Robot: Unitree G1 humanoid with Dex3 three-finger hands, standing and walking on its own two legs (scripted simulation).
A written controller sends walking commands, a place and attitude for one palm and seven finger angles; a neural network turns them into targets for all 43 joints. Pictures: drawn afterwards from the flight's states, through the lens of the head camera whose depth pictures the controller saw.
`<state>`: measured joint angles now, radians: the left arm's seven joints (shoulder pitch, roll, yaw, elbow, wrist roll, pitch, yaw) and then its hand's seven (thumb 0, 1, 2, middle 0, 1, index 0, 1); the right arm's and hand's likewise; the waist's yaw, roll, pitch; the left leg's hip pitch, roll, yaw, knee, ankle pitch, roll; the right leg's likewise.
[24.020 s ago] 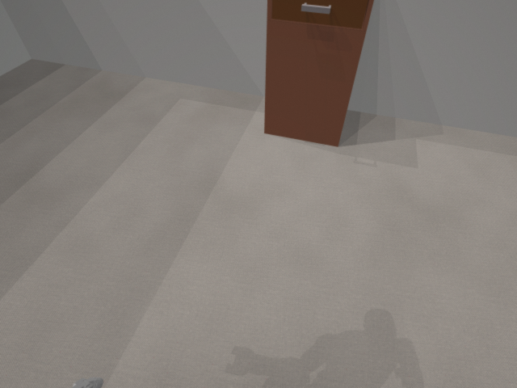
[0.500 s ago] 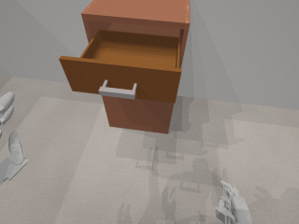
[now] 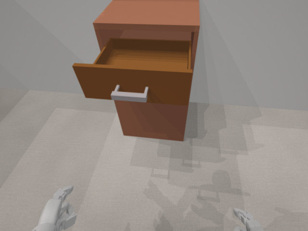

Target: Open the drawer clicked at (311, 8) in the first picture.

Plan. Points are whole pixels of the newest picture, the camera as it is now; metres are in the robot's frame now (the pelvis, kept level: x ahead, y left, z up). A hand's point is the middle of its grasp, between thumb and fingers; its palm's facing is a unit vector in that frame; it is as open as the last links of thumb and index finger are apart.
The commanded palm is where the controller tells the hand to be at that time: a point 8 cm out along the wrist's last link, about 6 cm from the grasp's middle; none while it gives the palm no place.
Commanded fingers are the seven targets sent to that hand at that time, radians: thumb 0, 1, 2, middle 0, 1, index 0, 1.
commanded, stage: let the arm hang, fingers relaxed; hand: left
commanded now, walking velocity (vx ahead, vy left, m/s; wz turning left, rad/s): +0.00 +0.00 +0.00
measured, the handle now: (130, 92) +0.58 +0.12 +0.02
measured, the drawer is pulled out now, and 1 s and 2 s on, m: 0.30 0.30 0.30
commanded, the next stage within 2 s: look to check the result in 0.92 s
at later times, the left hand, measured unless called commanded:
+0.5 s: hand out of the picture -0.05 +0.16 -0.16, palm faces +0.02 -0.98 -0.22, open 7.3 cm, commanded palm none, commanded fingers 0.00 0.90 0.90 -0.20 -0.30 -0.20 -0.30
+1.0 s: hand out of the picture +0.00 +0.14 -0.16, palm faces +0.03 -0.98 -0.20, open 7.3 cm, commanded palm none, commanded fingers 0.00 0.90 0.90 -0.20 -0.30 -0.20 -0.30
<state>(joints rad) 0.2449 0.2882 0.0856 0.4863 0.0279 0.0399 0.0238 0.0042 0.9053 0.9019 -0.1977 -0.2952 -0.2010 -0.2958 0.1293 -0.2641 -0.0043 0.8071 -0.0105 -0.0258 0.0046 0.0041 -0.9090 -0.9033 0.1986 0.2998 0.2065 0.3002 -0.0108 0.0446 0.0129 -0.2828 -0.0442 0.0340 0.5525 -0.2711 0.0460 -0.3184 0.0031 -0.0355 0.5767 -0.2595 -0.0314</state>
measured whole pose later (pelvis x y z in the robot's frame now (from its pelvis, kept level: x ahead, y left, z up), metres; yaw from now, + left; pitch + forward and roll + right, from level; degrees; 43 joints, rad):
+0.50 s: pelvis -0.01 -0.01 +0.01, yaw -1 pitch -2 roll +0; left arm 0.34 0.15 0.01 1.16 0.00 0.02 0.03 0.01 0.92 0.90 -0.20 -0.30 -0.20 -0.30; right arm 0.37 -0.10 0.00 1.12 -0.01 0.02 -0.04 0.00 -0.91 -0.90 0.20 0.30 0.20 0.30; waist 0.00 0.02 0.08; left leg -0.19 0.00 0.03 0.42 -0.20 0.02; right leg -0.20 0.05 -0.03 0.39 -0.16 -0.06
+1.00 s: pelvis +0.00 -0.02 +0.01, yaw -1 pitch -2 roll +0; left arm 0.27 0.13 0.02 1.13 0.01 0.00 0.04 0.01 0.91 0.90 -0.20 -0.30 -0.20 -0.30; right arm 0.33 -0.11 -0.01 1.11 -0.01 0.01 -0.05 0.00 -0.91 -0.90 0.19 0.30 0.20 0.30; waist -0.01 0.02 0.05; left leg -0.17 0.01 0.03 0.41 -0.21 0.01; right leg -0.20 0.06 -0.03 0.40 -0.17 -0.07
